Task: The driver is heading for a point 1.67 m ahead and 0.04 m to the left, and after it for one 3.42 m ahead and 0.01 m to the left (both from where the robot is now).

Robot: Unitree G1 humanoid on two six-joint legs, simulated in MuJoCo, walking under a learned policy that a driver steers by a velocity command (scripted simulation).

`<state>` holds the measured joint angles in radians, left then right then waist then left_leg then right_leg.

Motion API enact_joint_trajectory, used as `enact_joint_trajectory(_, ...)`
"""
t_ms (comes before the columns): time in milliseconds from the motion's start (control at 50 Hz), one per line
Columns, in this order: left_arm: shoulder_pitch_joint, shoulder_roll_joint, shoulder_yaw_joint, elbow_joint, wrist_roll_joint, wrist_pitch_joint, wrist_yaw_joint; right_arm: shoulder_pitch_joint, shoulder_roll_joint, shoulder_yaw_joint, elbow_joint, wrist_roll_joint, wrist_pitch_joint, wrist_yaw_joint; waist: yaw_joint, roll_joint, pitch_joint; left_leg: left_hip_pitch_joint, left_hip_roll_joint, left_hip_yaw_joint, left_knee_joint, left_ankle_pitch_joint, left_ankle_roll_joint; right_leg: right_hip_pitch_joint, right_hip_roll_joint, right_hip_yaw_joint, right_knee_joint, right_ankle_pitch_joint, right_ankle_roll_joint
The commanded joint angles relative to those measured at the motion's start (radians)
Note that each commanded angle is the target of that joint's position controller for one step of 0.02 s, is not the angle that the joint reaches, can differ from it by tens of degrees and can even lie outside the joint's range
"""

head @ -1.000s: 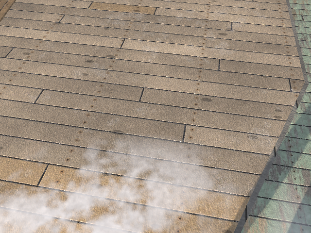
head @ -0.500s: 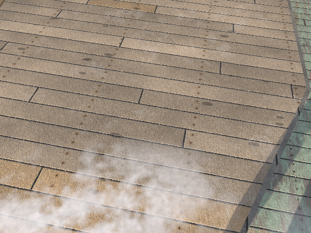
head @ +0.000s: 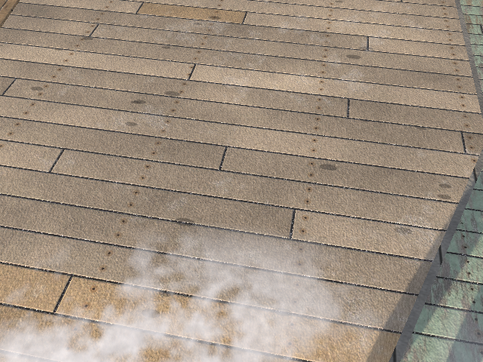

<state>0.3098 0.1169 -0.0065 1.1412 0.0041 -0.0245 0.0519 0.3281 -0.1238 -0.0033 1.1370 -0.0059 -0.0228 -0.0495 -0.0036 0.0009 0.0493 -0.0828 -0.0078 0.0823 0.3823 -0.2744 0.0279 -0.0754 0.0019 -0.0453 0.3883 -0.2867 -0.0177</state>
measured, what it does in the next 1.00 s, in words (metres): walks ahead: left foot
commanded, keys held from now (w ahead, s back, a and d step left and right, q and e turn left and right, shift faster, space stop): no key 0.32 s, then w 0.68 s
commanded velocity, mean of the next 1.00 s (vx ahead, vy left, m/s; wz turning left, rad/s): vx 0.23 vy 0.00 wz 0.00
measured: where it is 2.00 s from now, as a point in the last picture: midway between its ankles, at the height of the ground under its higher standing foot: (240, 273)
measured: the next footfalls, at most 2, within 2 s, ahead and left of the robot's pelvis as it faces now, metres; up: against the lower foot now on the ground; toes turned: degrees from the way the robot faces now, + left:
left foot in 0.68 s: +0.13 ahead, +0.13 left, +0.00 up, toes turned +5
right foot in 1.18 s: +0.48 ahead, -0.02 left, +0.00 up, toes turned -4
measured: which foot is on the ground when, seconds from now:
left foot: down 0.00-0.44, up 0.46-0.66, down 0.68-1.00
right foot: down 0.00-0.68, up 0.70-1.00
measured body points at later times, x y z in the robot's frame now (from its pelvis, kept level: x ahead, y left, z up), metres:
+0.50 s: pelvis +0.01 +0.00 -0.01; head +0.01 +0.00 +0.44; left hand -0.06 +0.21 -0.17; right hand -0.03 -0.22 -0.17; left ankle -0.04 +0.09 -0.73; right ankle -0.05 -0.10 -0.74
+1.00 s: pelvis +0.19 +0.06 +0.00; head +0.21 +0.08 +0.45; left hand +0.32 +0.29 -0.14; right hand +0.08 -0.14 -0.14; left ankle +0.09 +0.13 -0.74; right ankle +0.31 -0.06 -0.68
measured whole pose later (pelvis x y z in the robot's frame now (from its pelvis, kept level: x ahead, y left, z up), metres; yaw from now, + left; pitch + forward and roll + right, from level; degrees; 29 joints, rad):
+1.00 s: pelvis +0.19 +0.06 +0.00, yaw +0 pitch +0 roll +0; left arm 0.11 0.19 0.05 0.96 0.03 -0.04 -0.04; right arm 0.53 -0.11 -0.01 1.10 -0.02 -0.10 -0.01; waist -0.04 -0.03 0.03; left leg 0.06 -0.06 0.09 0.19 -0.27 0.08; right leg -0.63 -0.07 -0.07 0.88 -0.11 -0.05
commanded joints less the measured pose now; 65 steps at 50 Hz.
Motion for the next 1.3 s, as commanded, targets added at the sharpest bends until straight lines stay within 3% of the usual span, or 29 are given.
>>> enact_joint_trajectory(20, 0.094, 0.068, 0.010, 0.002, 0.001, -0.003, 0.002, 0.097, -0.057, -0.007, 0.004, 0.000, 0.002, -0.002, -0.002, -0.003, 0.021, 0.003, 0.117, -0.092, -0.031, 0.353, 0.019, -0.021, -0.116, 0.089, -0.039, 0.404, -0.030)
enact_joint_trajectory(320, 0.112, 0.061, 0.007, 0.013, 0.003, 0.001, -0.001, 0.088, -0.058, -0.002, 0.019, -0.001, 0.008, -0.001, 0.000, -0.006, 0.047, -0.022, 0.120, -0.096, -0.050, 0.273, 0.013, -0.036, -0.110, 0.091, -0.068, 0.327, -0.032)
enact_joint_trajectory(360, 0.123, 0.063, 0.010, 0.017, 0.005, 0.003, -0.002, 0.095, -0.058, -0.004, 0.022, -0.004, 0.009, 0.000, 0.003, -0.007, 0.038, -0.031, 0.095, -0.085, -0.051, 0.104, 0.021, -0.038, -0.086, 0.084, -0.078, 0.143, -0.045)
enact_joint_trajectory(400, 0.139, 0.091, 0.027, 0.014, 0.008, 0.011, -0.006, 0.093, -0.073, -0.016, 0.013, -0.008, 0.015, 0.007, 0.009, -0.025, 0.073, -0.100, 0.049, -0.059, 0.013, -0.180, 0.049, -0.080, -0.063, 0.097, -0.059, -0.191, -0.085)
enact_joint_trajectory(460, 0.246, 0.129, 0.049, 0.022, 0.004, 0.013, -0.015, 0.030, -0.034, -0.012, -0.041, -0.021, 0.007, 0.027, 0.062, -0.116, 0.206, -0.362, 0.003, -0.009, 0.201, -0.315, 0.055, -0.084, -0.194, 0.324, -0.180, -0.547, -0.178)
enact_joint_trajectory(480, 0.287, 0.154, 0.060, 0.031, 0.006, 0.011, -0.016, -0.010, -0.018, -0.009, -0.070, -0.030, -0.001, 0.033, 0.079, -0.158, 0.225, -0.432, 0.001, 0.030, 0.296, -0.248, 0.054, -0.054, -0.276, 0.436, -0.240, -0.581, -0.226)
enact_joint_trajectory(520, 0.292, 0.156, 0.065, 0.027, 0.026, -0.002, -0.021, -0.085, -0.054, -0.020, -0.124, -0.030, -0.022, 0.046, 0.089, -0.139, 0.229, -0.527, 0.051, -0.025, 0.442, -0.238, 0.061, -0.033, -0.352, 0.530, -0.283, -0.469, -0.278)
enact_joint_trajectory(580, 0.208, 0.161, 0.069, -0.008, 0.025, -0.028, -0.024, -0.088, -0.083, -0.038, -0.162, -0.012, -0.047, 0.066, 0.034, -0.088, 0.159, -0.513, 0.092, -0.069, 0.410, -0.191, 0.058, 0.012, -0.321, 0.408, -0.264, -0.251, -0.231)
enact_joint_trajectory(620, 0.139, 0.164, 0.069, -0.030, 0.013, -0.038, -0.026, -0.033, -0.064, -0.042, -0.157, -0.004, -0.050, 0.074, -0.017, -0.092, 0.123, -0.300, 0.053, -0.020, 0.275, -0.095, 0.054, -0.101, -0.250, 0.268, -0.227, -0.140, -0.182)
enact_joint_trajectory(660, 0.095, 0.167, 0.071, -0.044, 0.003, -0.041, -0.030, 0.150, -0.051, -0.054, -0.088, 0.000, -0.046, 0.072, -0.098, -0.052, 0.081, 0.046, -0.036, 0.062, 0.145, 0.013, 0.042, -0.300, -0.160, 0.145, -0.093, -0.107, -0.144)
enact_joint_trajectory(680, 0.096, 0.147, 0.062, -0.048, 0.011, -0.050, -0.034, 0.264, -0.083, -0.071, -0.053, -0.007, -0.049, 0.063, -0.146, 0.017, 0.042, 0.205, -0.014, 0.014, 0.097, -0.026, 0.042, -0.386, -0.106, 0.081, 0.075, -0.046, -0.121)
enact_joint_trajectory(700, 0.072, 0.070, 0.039, -0.089, 0.009, -0.056, -0.045, 0.388, -0.186, -0.094, -0.042, -0.024, -0.056, 0.049, -0.190, 0.275, -0.001, 0.274, 0.257, -0.390, -0.145, -0.329, 0.093, -0.508, 0.008, -0.052, 0.438, -0.115, -0.065)
enact_joint_trajectory(720, 0.080, 0.097, 0.051, -0.121, 0.022, -0.054, -0.056, 0.435, -0.226, -0.100, -0.015, -0.016, -0.041, 0.049, -0.156, 0.325, 0.011, 0.218, 0.387, -0.759, -0.305, -0.548, 0.179, -0.619, 0.057, -0.007, 0.688, -0.260, -0.073)
enact_joint_trajectory(740, 0.051, 0.106, 0.054, -0.134, 0.039, -0.048, -0.066, 0.269, -0.197, -0.087, -0.058, -0.018, -0.033, 0.046, -0.065, 0.168, 0.112, 0.086, 0.392, -0.703, -0.299, -0.591, 0.181, -0.653, -0.031, 0.048, 0.803, -0.175, -0.090)
enact_joint_trajectory(760, 0.030, 0.092, 0.051, -0.138, 0.034, -0.052, -0.075, 0.159, -0.175, -0.079, -0.100, -0.012, -0.040, 0.052, -0.033, 0.063, 0.137, 0.004, 0.357, -0.592, -0.292, -0.452, 0.168, -0.633, -0.064, 0.066, 0.797, -0.063, -0.093)
enact_joint_trajectory(780, 0.042, 0.074, 0.049, -0.130, 0.022, -0.057, -0.079, 0.109, -0.163, -0.072, -0.117, -0.011, -0.050, 0.054, -0.001, 0.031, 0.124, -0.027, 0.308, -0.476, -0.295, -0.283, 0.150, -0.584, -0.086, 0.068, 0.758, 0.006, -0.087)
enact_joint_trajectory(840, 0.052, 0.090, 0.061, -0.124, 0.028, -0.039, -0.086, 0.155, -0.108, -0.047, -0.091, -0.009, -0.076, 0.044, 0.022, 0.048, 0.075, 0.016, 0.229, -0.281, -0.279, 0.057, 0.126, -0.547, -0.087, 0.029, 0.700, 0.088, -0.062)
enact_joint_trajectory(940, -0.165, 0.090, 0.062, -0.203, 0.025, -0.021, -0.090, 0.262, -0.105, -0.031, -0.054, -0.010, -0.086, 0.039, -0.010, 0.067, 0.094, 0.089, 0.213, -0.170, -0.261, 0.397, 0.142, -0.673, -0.076, -0.026, 0.573, 0.167, -0.032)
enact_joint_trajectory(1040, -0.354, 0.080, 0.047, -0.277, 0.012, -0.026, -0.092, 0.277, -0.116, -0.025, -0.048, -0.010, -0.094, 0.033, -0.035, 0.093, 0.114, 0.088, 0.196, -0.098, -0.252, 0.574, 0.141, -0.564, -0.029, -0.082, 0.281, 0.252, -0.046)
enact_joint_trajectory(1100, -0.349, 0.105, 0.054, -0.290, 0.012, -0.032, -0.083, 0.258, -0.138, -0.031, -0.043, -0.012, -0.098, 0.029, -0.008, 0.096, 0.093, 0.148, 0.219, -0.075, -0.188, 0.784, 0.138, -0.464, 0.002, -0.095, 0.200, 0.221, -0.096)
enact_joint_trajectory(1140, -0.210, 0.137, 0.072, -0.253, 0.013, -0.042, -0.069, 0.228, -0.166, -0.040, -0.044, -0.017, -0.095, 0.025, 0.057, 0.105, 0.006, 0.196, 0.222, -0.054, -0.003, 1.039, 0.124, -0.311, 0.053, -0.101, 0.185, 0.152, -0.137)
enact_joint_trajectory(1160, -0.063, 0.156, 0.086, -0.203, 0.014, -0.049, -0.061, 0.212, -0.178, -0.044, -0.046, -0.017, -0.088, 0.025, 0.114, 0.097, -0.071, 0.183, 0.207, -0.043, 0.169, 1.049, 0.114, -0.163, 0.076, -0.102, 0.132, 0.161, -0.155)
enact_joint_trajectory(1180, 0.085, 0.190, 0.103, -0.157, 0.029, -0.056, -0.053, 0.203, -0.175, -0.044, -0.053, -0.010, -0.084, 0.028, 0.173, 0.076, -0.146, 0.052, 0.175, -0.028, 0.384, 0.867, 0.103, 0.054, 0.016, -0.043, 0.091, 0.158, -0.179)
enact_joint_trajectory(1200, 0.217, 0.286, 0.129, -0.143, 0.055, -0.058, -0.046, 0.248, -0.099, -0.028, -0.084, 0.012, -0.081, 0.038, 0.177, -0.073, -0.277, -0.211, 0.075, 0.017, 0.758, 0.399, 0.079, 0.309, -0.264, 0.315, 0.062, 0.000, -0.258)
enact_joint_trajectory(1220, 0.175, 0.298, 0.134, -0.146, 0.033, -0.044, -0.061, 0.306, -0.088, -0.038, -0.084, 0.026, -0.078, 0.048, 0.115, -0.175, -0.346, -0.450, -0.080, -0.075, 1.035, -0.215, 0.068, 0.385, -0.423, 0.764, -0.118, -0.077, -0.359)
enact_joint_trajectory(1240, 0.045, 0.267, 0.125, -0.163, 0.009, -0.042, -0.068, 0.207, -0.132, -0.048, -0.113, 0.006, -0.073, 0.046, 0.070, -0.075, -0.200, -0.533, 0.003, -0.139, 1.048, -0.122, 0.084, 0.246, -0.383, 0.655, -0.161, -0.174, -0.326)
enact_joint_trajectory(1260, -0.030, 0.192, 0.104, -0.176, 0.003, -0.050, -0.072, 0.117, -0.136, -0.049, -0.137, -0.004, -0.078, 0.050, 0.057, -0.014, -0.080, -0.540, 0.043, -0.132, 0.992, -0.045, 0.085, 0.097, -0.349, 0.520, -0.196, -0.136, -0.293)
enact_joint_trajectory(1280, -0.055, 0.144, 0.089, -0.169, 0.009, -0.059, -0.071, 0.093, -0.114, -0.049, -0.139, -0.007, -0.077, 0.052, 0.022, 0.024, -0.012, -0.497, 0.077, -0.130, 0.918, -0.008, 0.085, -0.019, -0.303, 0.418, -0.227, -0.033, -0.256)
enact_joint_trajectory(1300, -0.041, 0.110, 0.076, -0.152, 0.010, -0.068, -0.065, 0.096, -0.101, -0.051, -0.141, -0.023, -0.066, 0.055, -0.008, 0.012, 0.005, -0.445, 0.099, -0.133, 0.858, 0.004, 0.077, -0.088, -0.262, 0.341, -0.239, 0.053, -0.226)
Velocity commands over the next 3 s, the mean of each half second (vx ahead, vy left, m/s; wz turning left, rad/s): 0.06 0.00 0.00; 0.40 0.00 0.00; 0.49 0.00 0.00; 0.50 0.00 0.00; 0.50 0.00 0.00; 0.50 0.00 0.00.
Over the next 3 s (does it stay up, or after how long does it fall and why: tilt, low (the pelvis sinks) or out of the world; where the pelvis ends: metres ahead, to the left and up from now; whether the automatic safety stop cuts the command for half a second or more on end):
stays up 1.30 0.08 -0.01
